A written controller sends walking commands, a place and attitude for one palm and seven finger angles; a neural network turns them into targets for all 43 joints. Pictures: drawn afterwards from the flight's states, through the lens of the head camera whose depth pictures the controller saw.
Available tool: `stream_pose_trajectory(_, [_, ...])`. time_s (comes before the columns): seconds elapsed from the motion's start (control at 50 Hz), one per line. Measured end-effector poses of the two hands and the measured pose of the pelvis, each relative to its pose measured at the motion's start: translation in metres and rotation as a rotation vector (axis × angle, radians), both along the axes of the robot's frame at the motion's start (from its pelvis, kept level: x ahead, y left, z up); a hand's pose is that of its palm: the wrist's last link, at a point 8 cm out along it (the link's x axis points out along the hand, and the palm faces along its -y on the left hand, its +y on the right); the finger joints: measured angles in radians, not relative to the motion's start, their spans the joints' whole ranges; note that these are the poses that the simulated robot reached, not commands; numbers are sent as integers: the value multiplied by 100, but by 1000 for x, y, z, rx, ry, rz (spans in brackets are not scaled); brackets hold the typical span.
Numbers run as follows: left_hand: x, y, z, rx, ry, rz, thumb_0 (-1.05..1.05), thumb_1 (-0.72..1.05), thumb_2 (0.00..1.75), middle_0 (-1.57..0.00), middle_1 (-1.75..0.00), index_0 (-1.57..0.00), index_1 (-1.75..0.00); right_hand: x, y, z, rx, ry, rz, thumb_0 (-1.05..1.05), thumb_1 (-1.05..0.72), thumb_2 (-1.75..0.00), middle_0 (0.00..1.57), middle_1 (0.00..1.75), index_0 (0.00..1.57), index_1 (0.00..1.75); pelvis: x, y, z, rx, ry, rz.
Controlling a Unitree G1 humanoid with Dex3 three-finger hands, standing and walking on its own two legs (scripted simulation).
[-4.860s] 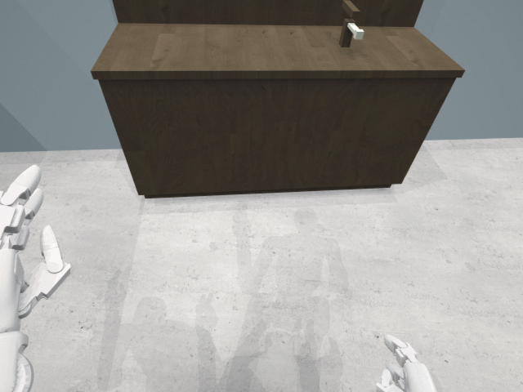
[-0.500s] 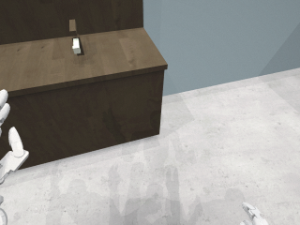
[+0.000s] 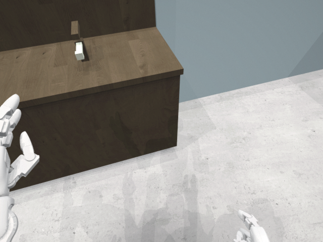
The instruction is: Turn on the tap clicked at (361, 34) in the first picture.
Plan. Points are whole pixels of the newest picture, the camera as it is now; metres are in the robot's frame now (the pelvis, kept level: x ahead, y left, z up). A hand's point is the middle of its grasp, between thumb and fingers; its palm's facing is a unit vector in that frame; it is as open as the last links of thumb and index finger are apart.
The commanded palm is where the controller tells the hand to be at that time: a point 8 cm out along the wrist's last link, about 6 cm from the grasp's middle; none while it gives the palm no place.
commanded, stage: take the last steps up to it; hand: left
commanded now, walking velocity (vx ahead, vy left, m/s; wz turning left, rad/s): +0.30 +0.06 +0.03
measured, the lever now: (79, 55) +0.76 +0.40 +0.06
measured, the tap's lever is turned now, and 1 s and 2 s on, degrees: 0 0 0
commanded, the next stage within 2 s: come to a stop and stand still in 1.74 s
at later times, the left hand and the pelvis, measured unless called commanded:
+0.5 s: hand (41, 113) +0.32 +0.28 +0.19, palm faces +0.43 -0.83 -0.34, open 7.5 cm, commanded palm +0.26 +0.31 +0.19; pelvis +0.10 +0.03 +0.01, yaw -1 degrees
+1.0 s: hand (89, 84) +0.41 +0.20 +0.19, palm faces +0.34 -0.81 -0.47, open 7.5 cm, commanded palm +0.35 +0.26 +0.19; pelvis +0.19 -0.02 +0.02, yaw +0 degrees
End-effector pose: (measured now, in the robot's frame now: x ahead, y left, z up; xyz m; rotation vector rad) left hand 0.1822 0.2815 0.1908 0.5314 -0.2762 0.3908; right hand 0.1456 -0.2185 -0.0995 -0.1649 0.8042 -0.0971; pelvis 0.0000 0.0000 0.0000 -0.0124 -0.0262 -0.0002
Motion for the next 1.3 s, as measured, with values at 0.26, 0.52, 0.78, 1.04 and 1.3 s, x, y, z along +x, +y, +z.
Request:
stream_pose_trajectory(0.26, [39, 2, 28, 58, -59, -92, 2, 88, 90, -22, -30, -21, -30, 37, -41, 41, -164, 5, -82, 1, -90, -90, 19, 30, 20, 30, 49, 11, 14, 26, 23, -7])
stream_pose_trajectory(0.52, [100, 29, 9, -72, -83, -46, 2, 89, 90, -21, -30, -20, -30, 105, 50, 36, 3, -72, -8, 1, -90, -90, 20, 30, 20, 30, 100, 31, 12, 5, 6, -10])
stream_pose_trajectory(0.78, [149, -12, 13, 55, -20, 6, 2, 89, 90, -21, -30, -21, -30, 158, -2, -4, 36, -16, 5, 1, -90, -90, 20, 30, 20, 30, 152, -11, -1, 17, 1, -7])
stream_pose_trajectory(1.04, [194, -39, 31, 71, -16, -103, 2, 88, 90, -22, -30, -21, -30, 191, -72, 36, -130, 2, -82, 1, -90, -90, 19, 30, 20, 30, 196, -21, 18, 47, 20, -4])
stream_pose_trajectory(1.3, [247, 13, -3, -78, -60, 19, 2, 89, 90, -21, -30, -20, -30, 253, 4, 25, -35, -54, -31, 1, -90, -90, 19, 30, 20, 30, 249, 4, 5, 30, -5, 14])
